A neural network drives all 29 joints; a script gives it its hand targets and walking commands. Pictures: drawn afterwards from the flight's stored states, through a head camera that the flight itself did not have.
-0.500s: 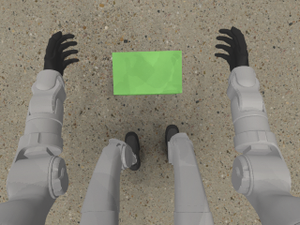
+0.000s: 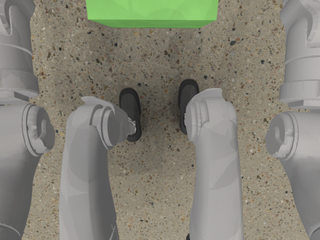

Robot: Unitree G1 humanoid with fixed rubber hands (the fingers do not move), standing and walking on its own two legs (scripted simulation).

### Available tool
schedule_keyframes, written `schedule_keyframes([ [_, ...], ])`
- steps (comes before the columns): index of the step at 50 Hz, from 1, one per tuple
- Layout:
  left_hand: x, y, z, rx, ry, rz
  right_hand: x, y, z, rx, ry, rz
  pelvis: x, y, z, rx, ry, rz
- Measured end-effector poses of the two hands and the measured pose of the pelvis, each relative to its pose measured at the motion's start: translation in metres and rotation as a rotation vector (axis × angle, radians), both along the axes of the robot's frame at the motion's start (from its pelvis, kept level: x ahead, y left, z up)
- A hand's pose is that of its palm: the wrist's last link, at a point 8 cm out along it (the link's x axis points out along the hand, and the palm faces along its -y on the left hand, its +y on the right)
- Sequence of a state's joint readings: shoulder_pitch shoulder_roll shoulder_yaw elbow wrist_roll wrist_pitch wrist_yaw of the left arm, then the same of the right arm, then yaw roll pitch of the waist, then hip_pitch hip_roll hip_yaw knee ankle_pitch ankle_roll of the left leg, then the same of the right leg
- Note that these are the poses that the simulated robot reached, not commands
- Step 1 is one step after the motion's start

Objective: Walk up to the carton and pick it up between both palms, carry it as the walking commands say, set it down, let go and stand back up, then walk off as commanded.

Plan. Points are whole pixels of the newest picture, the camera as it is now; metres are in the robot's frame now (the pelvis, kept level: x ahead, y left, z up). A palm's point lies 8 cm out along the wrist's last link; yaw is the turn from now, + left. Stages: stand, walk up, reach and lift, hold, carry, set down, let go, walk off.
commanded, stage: reach and lift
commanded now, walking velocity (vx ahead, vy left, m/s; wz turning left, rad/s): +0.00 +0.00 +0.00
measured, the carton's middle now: out of the picture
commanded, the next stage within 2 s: none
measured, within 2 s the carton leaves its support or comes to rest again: neither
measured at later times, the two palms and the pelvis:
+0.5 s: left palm out of the picture +0.57 +0.18 -0.26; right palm out of the picture +0.53 -0.27 -0.27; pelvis +0.02 +0.01 -0.10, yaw +1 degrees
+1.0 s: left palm out of the picture +0.58 +0.17 -0.29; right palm out of the picture +0.51 -0.28 -0.32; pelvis +0.03 +0.00 -0.12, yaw +2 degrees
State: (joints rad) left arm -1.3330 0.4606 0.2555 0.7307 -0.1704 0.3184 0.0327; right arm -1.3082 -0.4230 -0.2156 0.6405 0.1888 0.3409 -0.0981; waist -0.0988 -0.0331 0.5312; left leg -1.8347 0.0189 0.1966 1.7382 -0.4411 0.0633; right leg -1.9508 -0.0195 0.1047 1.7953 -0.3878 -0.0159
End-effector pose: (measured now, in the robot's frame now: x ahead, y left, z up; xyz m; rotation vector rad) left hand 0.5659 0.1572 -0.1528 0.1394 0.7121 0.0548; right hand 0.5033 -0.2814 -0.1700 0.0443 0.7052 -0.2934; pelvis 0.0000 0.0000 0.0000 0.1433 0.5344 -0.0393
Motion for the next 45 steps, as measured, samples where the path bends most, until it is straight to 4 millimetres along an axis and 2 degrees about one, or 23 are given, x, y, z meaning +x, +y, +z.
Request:
schedule_keyframes([
  [4, -0.001, -0.005, -0.016, -0.019, 0.015, 0.000, 0.007, 0.002, -0.009, -0.005, -0.018, 0.005, 0.002, -0.002, -0.016, 0.003, -0.011, 0.004],
  [9, 0.004, 0.004, -0.029, -0.016, -0.005, 0.009, 0.019, 0.004, -0.018, -0.016, -0.070, 0.005, 0.007, -0.002, -0.035, 0.000, -0.025, 0.007],
  [14, -0.002, 0.019, -0.060, -0.022, 0.025, 0.035, 0.019, 0.015, -0.058, -0.006, -0.009, 0.008, 0.013, 0.000, -0.054, -0.003, -0.019, 0.015],
  [18, -0.010, 0.021, -0.093, -0.031, 0.058, 0.037, 0.017, 0.026, -0.094, 0.000, 0.038, 0.022, 0.016, 0.001, -0.069, -0.007, 0.002, 0.025],
  [21, -0.009, 0.019, -0.112, -0.013, 0.065, 0.015, 0.020, 0.020, -0.103, -0.036, 0.026, 0.035, 0.019, 0.003, -0.083, -0.015, 0.003, 0.032],
  [27, 0.010, 0.024, -0.107, 0.050, -0.010, -0.004, 0.025, 0.009, -0.100, -0.062, -0.036, 0.017, 0.022, 0.005, -0.102, -0.025, -0.034, 0.037],
  [31, 0.007, 0.015, -0.117, 0.030, 0.030, -0.030, 0.011, 0.013, -0.123, -0.032, 0.052, 0.041, 0.022, 0.004, -0.107, -0.022, -0.038, 0.038],
  [35, 0.005, 0.016, -0.134, 0.033, 0.084, -0.032, -0.002, 0.006, -0.141, -0.030, 0.109, 0.033, 0.024, 0.003, -0.109, -0.019, -0.018, 0.041],
  [41, 0.016, 0.019, -0.141, 0.041, 0.046, -0.025, 0.002, -0.002, -0.153, -0.034, 0.078, 0.025, 0.027, 0.001, -0.117, -0.014, 0.001, 0.046],
  [45, 0.018, 0.015, -0.141, 0.024, 0.037, -0.025, 0.007, 0.000, -0.149, -0.038, 0.052, 0.037, 0.026, 0.001, -0.122, -0.015, -0.010, 0.047],
])
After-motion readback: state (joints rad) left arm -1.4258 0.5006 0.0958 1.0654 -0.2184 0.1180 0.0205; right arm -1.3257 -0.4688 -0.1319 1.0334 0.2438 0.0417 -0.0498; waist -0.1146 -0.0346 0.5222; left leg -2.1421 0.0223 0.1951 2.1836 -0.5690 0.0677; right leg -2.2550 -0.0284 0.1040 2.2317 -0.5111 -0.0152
